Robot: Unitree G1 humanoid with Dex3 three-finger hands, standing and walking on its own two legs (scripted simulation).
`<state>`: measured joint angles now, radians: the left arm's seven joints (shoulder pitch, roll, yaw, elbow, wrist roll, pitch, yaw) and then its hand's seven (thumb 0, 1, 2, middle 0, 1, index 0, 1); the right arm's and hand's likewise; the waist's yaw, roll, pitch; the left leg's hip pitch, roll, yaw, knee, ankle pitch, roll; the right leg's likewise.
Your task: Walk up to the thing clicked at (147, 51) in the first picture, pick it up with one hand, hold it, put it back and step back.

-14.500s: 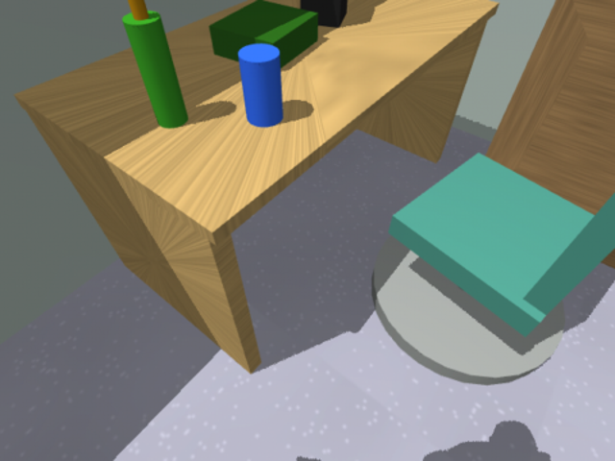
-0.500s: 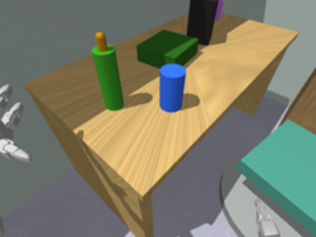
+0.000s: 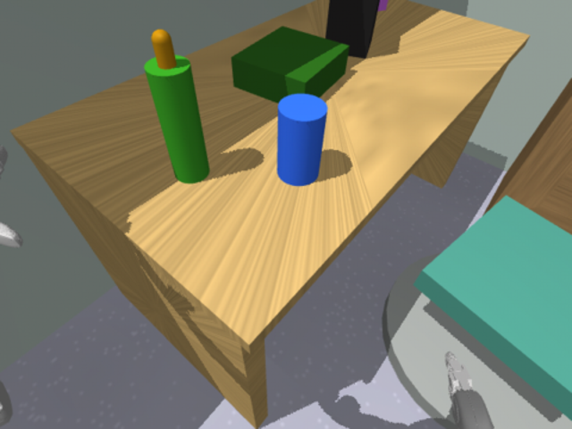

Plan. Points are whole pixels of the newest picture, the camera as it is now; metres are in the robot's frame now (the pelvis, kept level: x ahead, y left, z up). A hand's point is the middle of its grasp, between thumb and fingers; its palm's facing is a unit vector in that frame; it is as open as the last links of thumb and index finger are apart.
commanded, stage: go down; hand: left
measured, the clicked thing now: (178, 113) +0.61 +0.18 +0.12
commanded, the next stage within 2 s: approach in 1.66 s
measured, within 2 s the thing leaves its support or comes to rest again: neither
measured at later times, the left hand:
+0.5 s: hand (5, 167) +0.41 +0.35 +0.17, palm faces +0.13 -0.99 -0.01, open 17.7 cm
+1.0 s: hand (0, 154) +0.44 +0.37 +0.17, palm faces +0.16 -0.99 -0.01, open 17.6 cm
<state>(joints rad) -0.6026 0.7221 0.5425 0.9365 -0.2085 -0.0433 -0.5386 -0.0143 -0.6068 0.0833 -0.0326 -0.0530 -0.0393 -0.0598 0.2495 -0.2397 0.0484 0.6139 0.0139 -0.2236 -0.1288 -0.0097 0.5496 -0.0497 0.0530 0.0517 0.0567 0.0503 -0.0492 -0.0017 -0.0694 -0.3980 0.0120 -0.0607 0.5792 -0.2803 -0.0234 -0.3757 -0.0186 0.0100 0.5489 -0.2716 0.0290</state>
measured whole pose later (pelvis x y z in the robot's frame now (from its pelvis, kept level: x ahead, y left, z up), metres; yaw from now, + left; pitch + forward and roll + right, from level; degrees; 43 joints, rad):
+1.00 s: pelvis +0.01 +0.01 -0.02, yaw -1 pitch +13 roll -2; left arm -0.80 0.89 0.59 1.14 -0.15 -0.07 -0.55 -0.01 -0.60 0.08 -0.04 -0.06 -0.05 -0.06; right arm 0.25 -0.25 0.05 0.52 0.01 -0.19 -0.11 -0.01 0.54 -0.05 0.05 0.05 0.06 0.05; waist -0.10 0.00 -0.12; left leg -0.59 0.02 -0.06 0.74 -0.36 -0.01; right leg -0.55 0.00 0.01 0.66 -0.33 0.04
